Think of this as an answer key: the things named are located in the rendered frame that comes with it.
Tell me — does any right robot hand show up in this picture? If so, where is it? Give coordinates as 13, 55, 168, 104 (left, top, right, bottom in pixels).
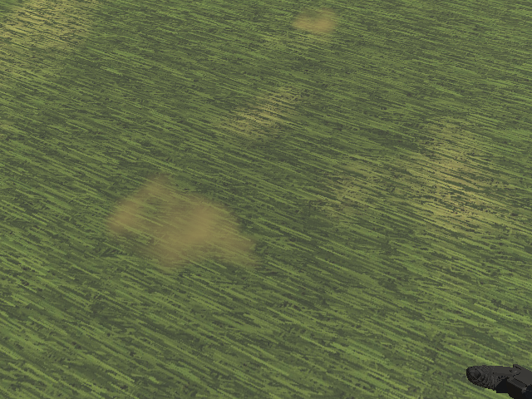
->
466, 364, 532, 399

